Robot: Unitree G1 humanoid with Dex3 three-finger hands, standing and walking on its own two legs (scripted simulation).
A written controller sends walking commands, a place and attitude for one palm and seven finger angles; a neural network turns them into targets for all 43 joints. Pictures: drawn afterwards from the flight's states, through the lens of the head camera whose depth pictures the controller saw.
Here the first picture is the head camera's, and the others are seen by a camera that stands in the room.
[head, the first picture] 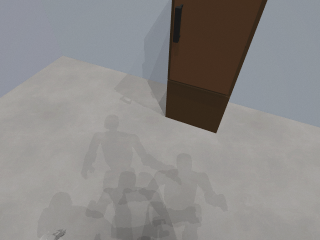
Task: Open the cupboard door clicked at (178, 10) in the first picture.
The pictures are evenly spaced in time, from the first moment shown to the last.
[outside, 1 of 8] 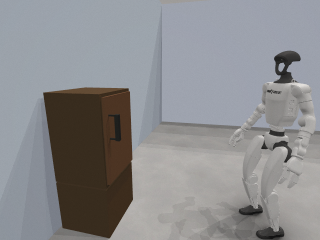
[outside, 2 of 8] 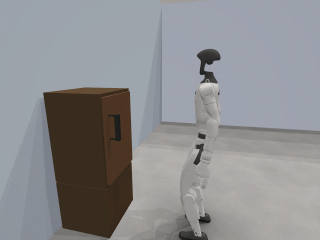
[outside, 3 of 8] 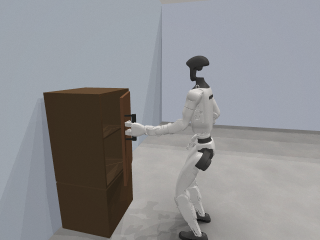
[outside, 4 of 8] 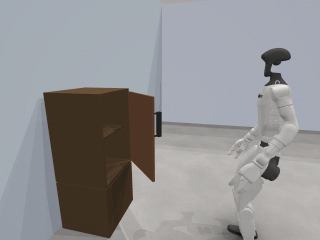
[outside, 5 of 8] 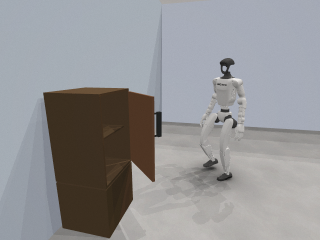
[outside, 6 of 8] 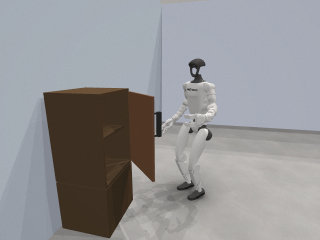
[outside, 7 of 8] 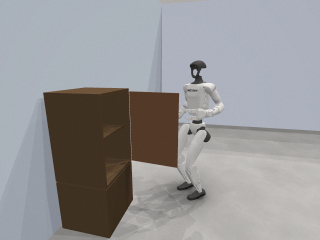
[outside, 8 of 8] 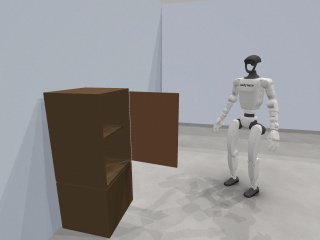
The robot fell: no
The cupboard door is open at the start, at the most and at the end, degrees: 0 85 84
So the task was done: yes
